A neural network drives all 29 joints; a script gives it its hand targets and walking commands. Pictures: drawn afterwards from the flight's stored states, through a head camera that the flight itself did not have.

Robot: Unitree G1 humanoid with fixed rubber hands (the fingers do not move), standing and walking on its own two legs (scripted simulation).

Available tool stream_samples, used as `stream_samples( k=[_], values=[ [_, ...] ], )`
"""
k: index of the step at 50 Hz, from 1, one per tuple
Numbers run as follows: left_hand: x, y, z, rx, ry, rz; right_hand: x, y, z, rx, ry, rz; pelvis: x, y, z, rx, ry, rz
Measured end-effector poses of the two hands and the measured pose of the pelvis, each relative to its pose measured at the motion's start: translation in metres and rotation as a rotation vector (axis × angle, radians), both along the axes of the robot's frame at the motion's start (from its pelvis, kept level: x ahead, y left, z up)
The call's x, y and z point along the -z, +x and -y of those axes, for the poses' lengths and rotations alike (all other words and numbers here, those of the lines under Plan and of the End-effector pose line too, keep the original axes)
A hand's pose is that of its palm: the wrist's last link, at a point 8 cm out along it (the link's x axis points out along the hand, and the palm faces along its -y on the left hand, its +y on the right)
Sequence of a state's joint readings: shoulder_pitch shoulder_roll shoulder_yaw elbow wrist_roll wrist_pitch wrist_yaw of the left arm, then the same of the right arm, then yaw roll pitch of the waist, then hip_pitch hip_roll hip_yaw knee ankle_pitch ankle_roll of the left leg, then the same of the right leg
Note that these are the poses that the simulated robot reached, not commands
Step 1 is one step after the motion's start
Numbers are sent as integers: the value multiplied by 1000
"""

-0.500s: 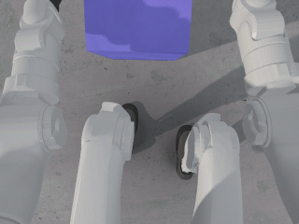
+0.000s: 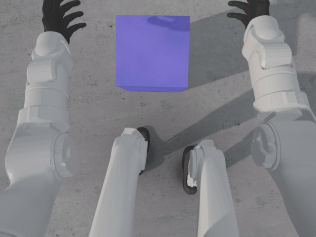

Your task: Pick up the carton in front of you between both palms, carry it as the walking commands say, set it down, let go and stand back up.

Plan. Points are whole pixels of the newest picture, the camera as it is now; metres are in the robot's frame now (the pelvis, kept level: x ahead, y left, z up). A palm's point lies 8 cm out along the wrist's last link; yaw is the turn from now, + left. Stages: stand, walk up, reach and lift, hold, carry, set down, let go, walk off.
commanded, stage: set down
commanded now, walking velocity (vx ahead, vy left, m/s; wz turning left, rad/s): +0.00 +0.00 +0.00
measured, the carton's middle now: (153, 61) +0.52 +0.09 -0.39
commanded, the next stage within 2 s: let go in 0.32 s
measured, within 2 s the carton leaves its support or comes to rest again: neither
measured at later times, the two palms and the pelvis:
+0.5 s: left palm (4, 9) +0.47 +0.27 +0.03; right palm out of the picture +0.54 -0.13 +0.03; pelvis +0.03 +0.01 +0.14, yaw +0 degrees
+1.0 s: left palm out of the picture +0.31 +0.26 +0.15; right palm out of the picture +0.37 -0.18 +0.14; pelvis +0.09 +0.02 +0.23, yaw +1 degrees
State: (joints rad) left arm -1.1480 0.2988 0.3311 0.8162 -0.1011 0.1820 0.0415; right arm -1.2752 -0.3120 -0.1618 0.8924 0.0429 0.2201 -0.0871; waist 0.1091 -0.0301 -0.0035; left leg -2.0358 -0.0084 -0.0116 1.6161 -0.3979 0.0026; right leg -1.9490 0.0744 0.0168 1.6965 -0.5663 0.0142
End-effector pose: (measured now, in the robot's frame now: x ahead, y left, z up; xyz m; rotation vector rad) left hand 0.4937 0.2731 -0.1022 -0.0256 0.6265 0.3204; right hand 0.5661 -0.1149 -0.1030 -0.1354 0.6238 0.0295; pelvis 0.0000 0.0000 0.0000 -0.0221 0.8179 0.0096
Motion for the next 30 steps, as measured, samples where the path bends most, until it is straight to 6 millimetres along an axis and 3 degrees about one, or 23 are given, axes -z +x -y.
stream_samples(
  k=[14,21,25,30],
  values=[
    [-88,-3,0,16,-1,3,-91,-1,7,-12,2,-3,-81,17,-3,-5,-4,4],
    [-120,-7,1,48,13,-15,-123,-7,9,-7,-14,-15,-117,25,-5,-5,-5,22],
    [-132,-19,4,105,40,-49,-136,-26,14,17,-50,-32,-136,33,-7,-6,-9,44],
    [-151,-52,3,184,73,-120,-153,-68,23,52,-87,-71,-163,47,-12,-7,-10,104]
  ],
)
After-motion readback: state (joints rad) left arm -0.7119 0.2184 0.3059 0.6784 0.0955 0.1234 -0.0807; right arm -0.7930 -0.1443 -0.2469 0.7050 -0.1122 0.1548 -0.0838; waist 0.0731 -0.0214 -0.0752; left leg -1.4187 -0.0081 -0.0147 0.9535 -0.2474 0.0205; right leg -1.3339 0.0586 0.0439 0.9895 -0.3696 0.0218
